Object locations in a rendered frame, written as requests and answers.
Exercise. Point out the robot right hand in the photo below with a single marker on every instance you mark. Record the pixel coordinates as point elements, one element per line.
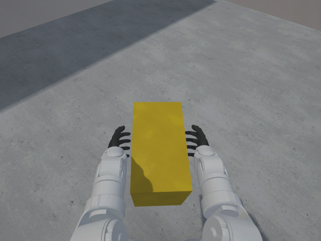
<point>201,138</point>

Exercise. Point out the left robot forearm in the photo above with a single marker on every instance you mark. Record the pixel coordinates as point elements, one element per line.
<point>107,197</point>

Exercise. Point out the right robot forearm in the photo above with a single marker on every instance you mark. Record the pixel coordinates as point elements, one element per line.
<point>215,185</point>

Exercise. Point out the carton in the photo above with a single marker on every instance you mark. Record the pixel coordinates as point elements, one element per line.
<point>160,171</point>

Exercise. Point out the robot left hand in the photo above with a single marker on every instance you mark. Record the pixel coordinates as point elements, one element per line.
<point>115,142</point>

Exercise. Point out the left robot upper arm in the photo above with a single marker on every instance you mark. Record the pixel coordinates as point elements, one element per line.
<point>110,229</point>

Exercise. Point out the right robot upper arm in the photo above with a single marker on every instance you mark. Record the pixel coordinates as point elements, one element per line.
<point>221,227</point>

